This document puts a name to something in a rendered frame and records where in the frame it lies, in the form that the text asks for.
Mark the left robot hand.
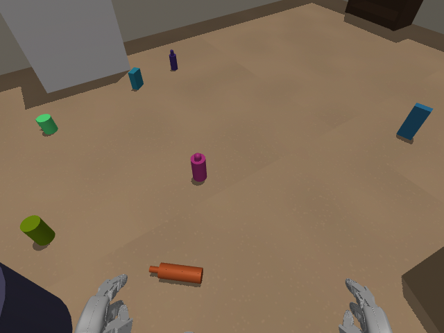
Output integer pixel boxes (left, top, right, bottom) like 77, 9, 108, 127
74, 274, 133, 333

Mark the bookshelf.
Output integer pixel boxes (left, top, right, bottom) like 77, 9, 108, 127
345, 0, 423, 31

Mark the right robot hand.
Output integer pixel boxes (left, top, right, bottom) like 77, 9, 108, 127
339, 278, 393, 333

